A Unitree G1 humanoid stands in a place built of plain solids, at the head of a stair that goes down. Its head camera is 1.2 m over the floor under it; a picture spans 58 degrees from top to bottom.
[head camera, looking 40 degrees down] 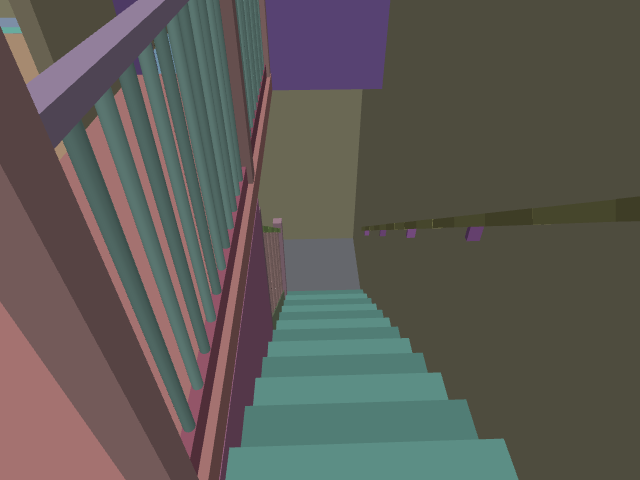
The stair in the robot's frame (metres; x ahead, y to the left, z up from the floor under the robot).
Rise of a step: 0.21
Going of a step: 0.26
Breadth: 0.90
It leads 2 degrees to the left of straight ahead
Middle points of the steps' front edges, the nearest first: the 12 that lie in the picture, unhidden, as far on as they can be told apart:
0.66 -0.16 -0.21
0.92 -0.15 -0.43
1.18 -0.14 -0.64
1.44 -0.13 -0.85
1.71 -0.12 -1.06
1.97 -0.11 -1.28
2.23 -0.10 -1.49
2.50 -0.10 -1.70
2.76 -0.09 -1.92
3.02 -0.08 -2.13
3.28 -0.07 -2.34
3.55 -0.06 -2.56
